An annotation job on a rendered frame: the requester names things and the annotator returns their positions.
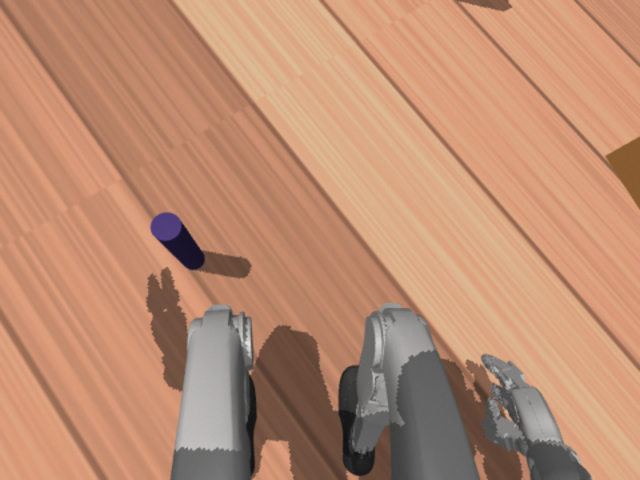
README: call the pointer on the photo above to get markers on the right robot hand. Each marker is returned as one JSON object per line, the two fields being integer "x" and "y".
{"x": 526, "y": 407}

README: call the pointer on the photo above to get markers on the right robot arm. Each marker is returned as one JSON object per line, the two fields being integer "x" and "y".
{"x": 555, "y": 461}

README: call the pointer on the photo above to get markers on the right robot foot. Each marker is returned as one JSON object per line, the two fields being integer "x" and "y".
{"x": 356, "y": 463}

